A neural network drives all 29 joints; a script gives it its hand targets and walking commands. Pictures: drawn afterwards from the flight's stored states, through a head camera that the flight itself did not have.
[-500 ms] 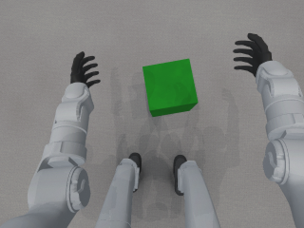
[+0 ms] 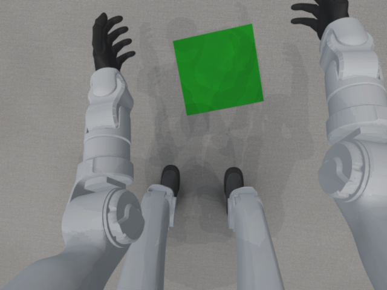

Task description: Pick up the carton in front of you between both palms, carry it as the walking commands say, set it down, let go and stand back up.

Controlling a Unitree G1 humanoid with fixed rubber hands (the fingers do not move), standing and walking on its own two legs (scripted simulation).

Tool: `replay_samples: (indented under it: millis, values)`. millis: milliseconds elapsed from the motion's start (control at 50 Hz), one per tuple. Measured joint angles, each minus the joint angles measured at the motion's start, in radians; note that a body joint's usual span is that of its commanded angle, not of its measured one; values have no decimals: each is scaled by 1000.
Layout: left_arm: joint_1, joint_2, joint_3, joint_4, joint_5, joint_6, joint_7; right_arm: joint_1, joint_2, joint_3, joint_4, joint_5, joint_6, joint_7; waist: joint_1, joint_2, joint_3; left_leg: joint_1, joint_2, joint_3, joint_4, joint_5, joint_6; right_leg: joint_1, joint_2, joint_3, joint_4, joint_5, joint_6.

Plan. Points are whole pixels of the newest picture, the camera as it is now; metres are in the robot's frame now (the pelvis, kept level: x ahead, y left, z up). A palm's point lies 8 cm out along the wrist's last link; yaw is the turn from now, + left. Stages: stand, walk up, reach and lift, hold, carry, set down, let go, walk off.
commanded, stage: reach and lift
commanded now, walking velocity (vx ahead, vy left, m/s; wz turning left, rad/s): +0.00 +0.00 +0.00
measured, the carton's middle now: (217, 77) +0.51 -0.04 -0.52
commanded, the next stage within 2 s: none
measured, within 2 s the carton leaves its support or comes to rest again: leaves its support in 1.54 s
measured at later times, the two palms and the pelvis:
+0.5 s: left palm (144, 84) +0.48 +0.16 -0.38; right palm (285, 62) +0.53 -0.21 -0.39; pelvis -0.06 +0.01 -0.22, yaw +2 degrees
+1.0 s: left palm (153, 81) +0.50 +0.15 -0.45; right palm (271, 63) +0.54 -0.19 -0.45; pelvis -0.06 +0.01 -0.27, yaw +2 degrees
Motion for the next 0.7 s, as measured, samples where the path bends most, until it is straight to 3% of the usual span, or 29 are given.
replay_samples:
  millis: [120, 300, 380, 560, 700]
  values:
    - [-8, 17, -22, 60, -32, -35, 13, 18, -12, 27, 32, 45, -38, -34, -8, 5, -51, -198, -24, -6, 222, -102, -7, -194, 2, 12, 218, -105, 12]
    - [-115, 108, -191, 95, -214, -14, 68, -82, -156, 231, 56, 251, -36, -68, -3, 37, 71, -441, -51, 1, 598, -212, 13, -444, 11, 17, 602, -196, 30]
    - [-191, 143, -237, 118, -278, 19, 87, -160, -211, 312, 71, 316, -11, -68, 2, 49, 156, -502, -57, 6, 736, -240, -8, -510, 14, 20, 743, -204, 34]
    - [-387, 183, -211, 281, -282, 38, 68, -346, -241, 381, 199, 326, 20, -52, 4, 66, 343, -560, -66, 6, 917, -233, -34, -579, 14, 13, 933, -198, 22]
    - [-466, 199, -227, 355, -281, -1, 58, -374, -250, 391, 225, 346, -6, -63, -7, 62, 480, -546, -77, -7, 1007, -258, -47, -559, -19, -15, 1028, -237, -3]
